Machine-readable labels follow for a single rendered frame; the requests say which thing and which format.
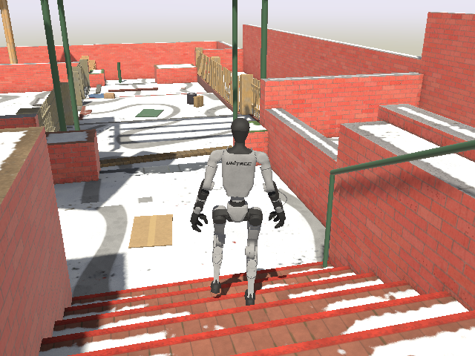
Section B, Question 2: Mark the robot right hand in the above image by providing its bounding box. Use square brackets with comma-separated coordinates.
[269, 211, 286, 228]

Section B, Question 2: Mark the robot left hand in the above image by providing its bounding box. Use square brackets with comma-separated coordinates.
[190, 212, 208, 232]

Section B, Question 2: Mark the right robot forearm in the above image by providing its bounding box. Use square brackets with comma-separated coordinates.
[268, 181, 284, 213]

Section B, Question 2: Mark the robot right thigh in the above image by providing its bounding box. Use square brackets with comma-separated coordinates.
[245, 207, 263, 259]

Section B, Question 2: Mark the left robot upper arm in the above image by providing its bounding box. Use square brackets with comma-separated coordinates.
[202, 149, 224, 191]

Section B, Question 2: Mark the left robot forearm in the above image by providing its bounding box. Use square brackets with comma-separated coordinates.
[193, 179, 209, 214]

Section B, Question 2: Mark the robot left thigh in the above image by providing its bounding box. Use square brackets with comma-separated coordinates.
[212, 205, 227, 246]

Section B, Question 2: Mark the right robot upper arm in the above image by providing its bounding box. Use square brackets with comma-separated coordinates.
[255, 151, 275, 193]

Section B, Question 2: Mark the robot thigh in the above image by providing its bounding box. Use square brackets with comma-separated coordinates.
[245, 207, 263, 259]
[212, 205, 227, 246]

